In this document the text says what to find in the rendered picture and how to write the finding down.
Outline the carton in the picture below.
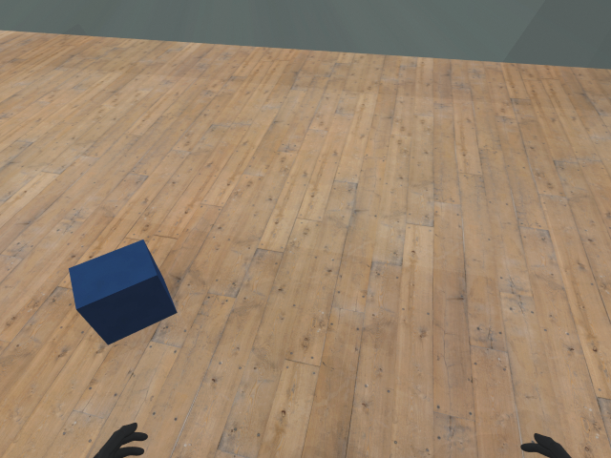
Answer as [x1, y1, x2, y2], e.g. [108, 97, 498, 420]
[69, 239, 178, 345]

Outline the right robot hand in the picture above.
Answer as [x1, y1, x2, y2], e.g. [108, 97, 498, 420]
[520, 433, 572, 458]

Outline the left robot hand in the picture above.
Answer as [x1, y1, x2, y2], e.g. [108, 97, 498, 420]
[94, 423, 148, 458]

